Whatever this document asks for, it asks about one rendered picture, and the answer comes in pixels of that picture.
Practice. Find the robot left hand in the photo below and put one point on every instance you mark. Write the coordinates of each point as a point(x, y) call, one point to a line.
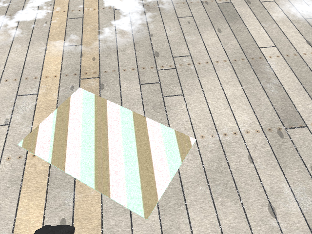
point(57, 229)

